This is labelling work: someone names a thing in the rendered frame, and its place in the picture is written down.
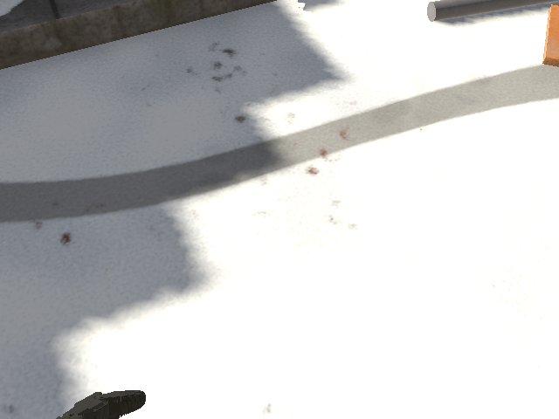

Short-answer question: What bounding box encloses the left robot hand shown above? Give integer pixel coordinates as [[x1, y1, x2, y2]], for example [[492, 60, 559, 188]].
[[56, 390, 146, 419]]

